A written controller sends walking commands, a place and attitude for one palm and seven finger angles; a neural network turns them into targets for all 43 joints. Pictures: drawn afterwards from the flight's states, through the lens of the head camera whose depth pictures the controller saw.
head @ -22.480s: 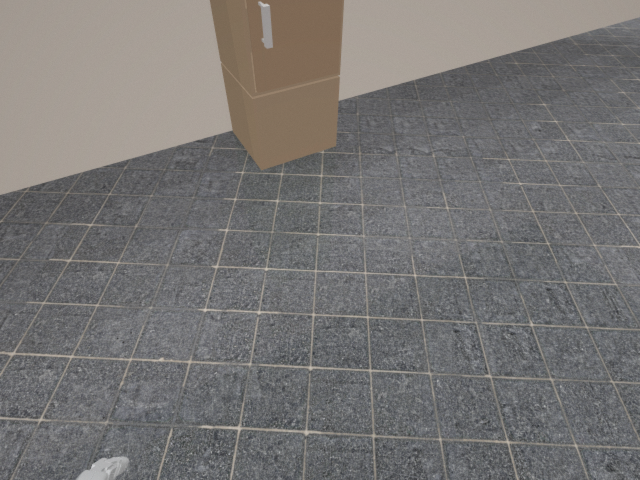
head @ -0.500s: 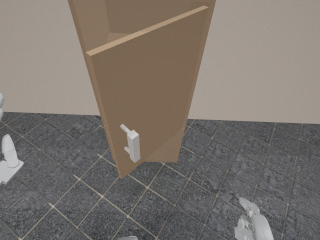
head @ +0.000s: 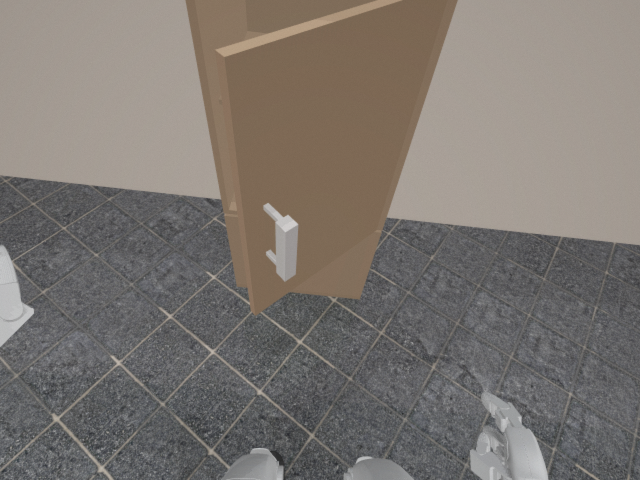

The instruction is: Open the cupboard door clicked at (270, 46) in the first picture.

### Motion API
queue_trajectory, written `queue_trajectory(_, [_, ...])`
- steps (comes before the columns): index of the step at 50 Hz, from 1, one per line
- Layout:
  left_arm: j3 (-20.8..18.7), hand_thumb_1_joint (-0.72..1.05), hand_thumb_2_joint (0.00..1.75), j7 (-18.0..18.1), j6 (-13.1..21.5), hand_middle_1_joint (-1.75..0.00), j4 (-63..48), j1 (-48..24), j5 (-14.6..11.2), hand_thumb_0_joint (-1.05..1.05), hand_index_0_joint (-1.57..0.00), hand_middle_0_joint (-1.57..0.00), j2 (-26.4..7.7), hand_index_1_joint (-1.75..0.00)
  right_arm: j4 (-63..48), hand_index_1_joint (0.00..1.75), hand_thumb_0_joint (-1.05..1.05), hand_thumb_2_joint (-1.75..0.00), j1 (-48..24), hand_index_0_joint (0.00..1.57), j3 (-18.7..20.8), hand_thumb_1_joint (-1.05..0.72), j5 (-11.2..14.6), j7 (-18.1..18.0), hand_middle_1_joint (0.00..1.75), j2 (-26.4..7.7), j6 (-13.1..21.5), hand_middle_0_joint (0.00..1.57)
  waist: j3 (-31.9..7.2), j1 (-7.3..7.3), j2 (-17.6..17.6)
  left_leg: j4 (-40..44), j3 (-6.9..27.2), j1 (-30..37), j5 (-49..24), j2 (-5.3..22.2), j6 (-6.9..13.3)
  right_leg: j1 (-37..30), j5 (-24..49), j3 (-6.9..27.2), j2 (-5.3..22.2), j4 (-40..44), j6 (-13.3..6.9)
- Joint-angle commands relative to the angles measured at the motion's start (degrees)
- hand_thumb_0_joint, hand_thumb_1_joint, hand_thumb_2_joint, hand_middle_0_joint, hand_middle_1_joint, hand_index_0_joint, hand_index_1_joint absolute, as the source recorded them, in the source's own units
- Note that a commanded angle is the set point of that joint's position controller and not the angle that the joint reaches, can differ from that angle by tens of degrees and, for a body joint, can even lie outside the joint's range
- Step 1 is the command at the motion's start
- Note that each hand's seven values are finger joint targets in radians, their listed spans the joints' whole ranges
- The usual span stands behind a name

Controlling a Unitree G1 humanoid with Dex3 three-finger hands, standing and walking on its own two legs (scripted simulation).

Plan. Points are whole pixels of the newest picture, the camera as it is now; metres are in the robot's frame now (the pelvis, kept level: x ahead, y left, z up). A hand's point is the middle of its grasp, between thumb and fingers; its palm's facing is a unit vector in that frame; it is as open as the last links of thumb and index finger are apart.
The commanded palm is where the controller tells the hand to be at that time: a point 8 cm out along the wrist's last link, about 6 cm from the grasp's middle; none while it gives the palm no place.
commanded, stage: step back with the hand held close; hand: left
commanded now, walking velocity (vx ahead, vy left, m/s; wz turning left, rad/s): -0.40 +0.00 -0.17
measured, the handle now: (278, 242) +0.48 +0.09 -0.06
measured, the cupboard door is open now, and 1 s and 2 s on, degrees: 46 46 46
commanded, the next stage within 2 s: stop stepping back and stand still in 0.12 s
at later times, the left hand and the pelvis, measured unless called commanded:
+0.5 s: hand (3, 448) +0.13 +0.23 +0.18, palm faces +0.23 -0.81 -0.54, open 7.4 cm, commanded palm +0.09 +0.26 +0.19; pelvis -0.09 -0.01 +0.01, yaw -8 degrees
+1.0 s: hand out of the picture +0.10 +0.24 +0.17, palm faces +0.35 -0.83 -0.43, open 7.4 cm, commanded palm +0.05 +0.28 +0.19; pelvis -0.12 -0.01 +0.01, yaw -6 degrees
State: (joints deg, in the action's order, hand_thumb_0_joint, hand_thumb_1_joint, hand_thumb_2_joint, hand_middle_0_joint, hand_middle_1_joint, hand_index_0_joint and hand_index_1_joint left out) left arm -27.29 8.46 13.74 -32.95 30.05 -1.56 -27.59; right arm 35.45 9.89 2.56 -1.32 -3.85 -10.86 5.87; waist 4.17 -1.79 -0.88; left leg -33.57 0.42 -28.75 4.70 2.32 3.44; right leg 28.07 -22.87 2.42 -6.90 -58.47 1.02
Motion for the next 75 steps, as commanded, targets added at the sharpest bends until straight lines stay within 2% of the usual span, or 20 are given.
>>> queue_trajectory(1, [-5.38,0.90,0.90,2.20,2.73,-0.30,-10.51,1.20,-1.88,0.00,-0.20,-0.20,-4.89,-0.30,-7.16,0.30,0.00,-0.90,-6.07,0.20,2.40,-0.90,0.20,0.57,0.30,-7.57,5.50,0.20,-11.81,2.39,-14.28,20.84,8.71,3.33,20.85,13.92,4.17,-12.25,-7.57,-2.23,3.09,2.28,-0.97])
queue_trajectory(5, [-1.75,0.90,0.90,0.85,3.31,-0.30,-10.28,-4.99,-2.51,0.00,-0.20,-0.20,-5.33,-0.30,-3.63,0.30,0.00,-0.90,-3.02,0.20,1.32,-0.90,-0.89,0.61,0.30,-8.14,5.43,0.20,-13.79,1.50,-9.20,20.53,7.79,17.93,11.72,13.80,-1.16,-13.04,-5.78,-2.84,4.57,33.61,-3.14])
queue_trajectory(8, [-3.62,0.90,0.90,1.06,4.94,-0.30,-10.00,-10.70,-1.73,0.00,-0.20,-0.20,-10.43,-0.30,-3.32,0.30,0.00,-0.90,-4.37,0.20,0.61,-0.90,-0.52,0.35,0.30,-7.00,3.67,0.20,-14.18,1.21,1.80,-0.57,-0.19,24.98,0.61,6.26,-5.33,-2.87,15.02,14.63,18.90,45.43,-8.65])
queue_trajectory(9, [-5.65,0.90,0.90,1.61,5.41,-0.30,-8.69,-11.64,-1.13,0.00,-0.20,-0.20,-12.71,-0.30,-3.84,0.30,0.00,-0.90,-5.31,0.20,-0.03,-0.90,-1.10,0.04,0.30,-6.75,4.06,0.20,-14.33,2.02,4.29,-3.08,-2.02,24.06,3.15,4.01,-5.73,-3.33,23.71,13.57,21.51,45.27,-7.76])
queue_trajectory(11, [-4.01,0.90,0.90,0.68,3.42,-0.30,-10.18,-13.03,-1.05,0.00,-0.20,-0.20,-12.02,-0.30,-5.83,0.30,0.00,-0.90,-6.44,0.20,0.81,-0.90,1.56,-1.03,0.30,-7.46,4.32,0.20,-15.24,0.49,12.23,-1.80,-4.65,25.00,-2.31,-2.10,-5.37,-7.06,41.72,2.14,13.53,38.13,-2.17])
queue_trajectory(13, [-6.02,0.90,0.90,-0.46,0.85,-0.30,-7.65,-1.98,-2.19,0.00,-0.20,-0.20,-10.56,-0.30,-8.15,0.30,0.00,-0.90,-5.90,0.20,0.15,-0.90,1.63,-1.41,0.30,-7.58,3.02,0.20,-16.09,0.93,-0.64,6.54,-1.43,31.26,-18.93,1.02,-3.16,-6.77,29.59,-3.77,6.41,30.77,0.95])
queue_trajectory(16, [-9.47,0.90,0.90,-1.08,0.90,-0.30,-8.14,7.74,-4.29,0.00,-0.20,-0.20,-10.73,-0.30,-10.58,0.30,0.00,-0.90,-7.38,0.20,-0.10,-0.90,0.39,-0.51,0.30,-8.10,2.58,0.20,-14.86,3.14,-17.68,28.14,10.33,15.81,23.45,7.98,-2.18,-15.40,-8.60,-6.37,-0.06,26.92,-1.94])
queue_trajectory(19, [-9.70,0.90,0.90,-0.58,0.57,-0.30,-8.99,12.72,-4.33,0.00,-0.20,-0.20,-10.40,-0.30,-11.05,0.30,0.00,-0.90,-5.94,0.20,-0.11,-0.90,0.06,-0.50,0.30,-7.67,1.65,0.20,-11.53,1.52,-5.88,15.99,-0.95,9.16,25.64,-0.08,-6.08,-16.86,-11.89,-5.25,2.75,40.59,-4.95])
queue_trajectory(21, [-11.43,0.90,0.90,0.05,1.06,-0.30,-11.01,11.49,-5.02,0.00,-0.20,-0.20,-12.62,-0.30,-9.27,0.30,0.00,-0.90,-3.56,0.20,0.46,-0.90,0.12,-0.39,0.30,-7.46,1.04,0.20,-10.79,1.27,12.04,-14.18,-2.11,20.11,10.46,-4.13,-6.20,6.70,-18.69,13.73,19.09,52.50,-10.65])
queue_trajectory(23, [-7.05,0.90,0.90,1.02,0.44,-0.30,-8.07,4.78,-2.89,0.00,-0.20,-0.20,-8.73,-0.30,-7.21,0.30,0.00,-0.90,-1.82,0.20,-0.22,-0.90,0.29,-0.56,0.30,-6.98,1.35,0.20,-6.26,0.28,8.07,-15.77,0.48,9.98,11.05,-0.61,-5.06,1.24,-8.44,11.70,20.55,48.49,-10.33])
queue_trajectory(28, [-0.54,0.90,0.90,1.49,1.39,-0.30,-1.83,-9.49,-0.02,0.00,-0.20,-0.20,-6.26,-0.30,-5.31,0.30,0.00,-0.90,-1.06,0.20,0.70,-0.90,1.57,-3.27,0.30,-11.09,6.42,0.20,-3.80,1.04,-3.31,9.28,4.66,20.77,1.79,3.74,-0.94,-7.36,12.05,1.53,7.90,36.25,-0.95])
queue_trajectory(33, [-1.60,0.90,0.90,0.98,1.98,-0.30,-8.11,-5.90,-0.30,0.00,-0.20,-0.20,-6.29,-0.30,-5.79,0.30,0.00,-0.90,-2.00,0.20,-0.79,-0.90,1.08,-2.48,0.30,-8.90,7.58,0.20,-9.30,1.67,-9.30,19.08,11.52,16.45,11.25,7.16,0.49,-15.88,5.43,-2.78,5.11,29.32,-0.05])
queue_trajectory(36, [-4.79,0.90,0.90,1.27,1.76,-0.30,-8.50,1.58,-0.55,0.00,-0.20,-0.20,-7.62,-0.30,-6.71,0.30,0.00,-0.90,-2.59,0.20,-1.04,-0.90,0.68,-1.77,0.30,-8.40,7.65,0.20,-9.19,2.18,-7.91,20.44,6.93,10.64,21.40,4.55,-1.10,-20.37,4.81,-3.18,5.51,34.30,-1.04])
queue_trajectory(41, [-5.12,0.90,0.90,0.81,1.64,-0.30,-3.21,4.93,-1.93,0.00,-0.20,-0.20,-6.47,-0.30,-6.40,0.30,0.00,-0.90,-2.53,0.20,-0.62,-0.90,0.52,-1.01,0.30,-7.30,5.35,0.20,-7.26,1.02,1.40,5.94,0.66,17.80,10.33,-0.70,-4.07,-8.23,-0.92,4.80,10.46,46.17,-4.33])
queue_trajectory(51, [-0.10,0.90,0.90,0.41,1.30,-0.30,-3.07,-8.53,-0.35,0.00,-0.20,-0.20,-5.17,-0.30,-6.27,0.30,0.00,-0.90,-3.70,0.20,-1.53,-0.90,1.08,-2.58,0.30,-7.84,6.04,0.20,-4.93,1.24,-6.70,20.82,7.18,17.44,21.77,3.48,-2.40,-11.81,1.90,-1.99,4.79,39.14,-0.50])
queue_trajectory(52, [20.48,0.90,0.90,-7.59,-8.38,-0.30,43.49,-7.63,4.29,0.00,-0.20,-0.20,6.07,-0.30,8.34,0.30,0.00,-0.90,-5.43,0.20,1.88,-0.90,1.04,3.05,0.30,-19.96,5.14,0.20,-1.25,0.03,-7.75,10.80,11.59,6.43,4.12,5.52,-0.07,-9.70,10.13,-2.18,8.60,28.36,-2.38])
queue_trajectory(54, [20.10,0.90,0.90,-8.89,-12.73,-0.30,47.25,-6.16,3.70,0.00,-0.20,-0.20,6.19,-0.30,7.70,0.30,0.00,-0.90,-2.54,0.20,0.85,-0.90,0.86,3.13,0.30,-14.77,-0.09,0.20,-9.66,2.26,2.53,6.49,7.96,11.27,-0.80,5.34,-0.03,-11.93,6.85,0.12,9.72,31.46,-2.86])
queue_trajectory(57, [20.97,0.90,0.90,-8.86,-12.27,-0.30,55.41,-13.00,3.97,0.00,-0.20,-0.20,2.94,-0.30,8.85,0.30,0.00,-0.90,-1.82,0.20,0.64,-0.90,0.20,3.50,0.30,-15.44,-2.06,0.20,-9.54,1.18,13.39,2.13,7.40,14.12,0.29,2.56,-0.46,-9.60,7.26,3.32,12.16,34.34,-5.01])
queue_trajectory(64, [24.25,0.90,0.90,-7.77,-13.82,-0.30,79.03,-15.86,2.83,0.00,-0.20,-0.20,1.88,-0.30,15.42,0.30,0.00,-0.90,-3.50,0.20,-0.70,-0.90,-0.50,3.40,0.30,-14.48,-5.10,0.20,-4.41,2.29,-7.35,13.39,10.22,12.22,6.48,3.47,-0.54,-15.34,3.71,2.21,9.93,33.91,-4.06])
queue_trajectory(75, [25.10,0.90,0.90,-7.64,-13.34,-0.30,95.38,-11.68,2.30,0.00,-0.20,-0.20,6.01,-0.30,24.72,0.30,0.00,-0.90,2.88,0.20,0.06,-0.90,0.28,1.87,0.30,-12.38,-5.99,0.20,-2.64,1.10,-3.57,14.22,8.38,18.62,10.94,3.18,-1.29,-13.78,2.84,2.32,10.93,40.72,-5.09])
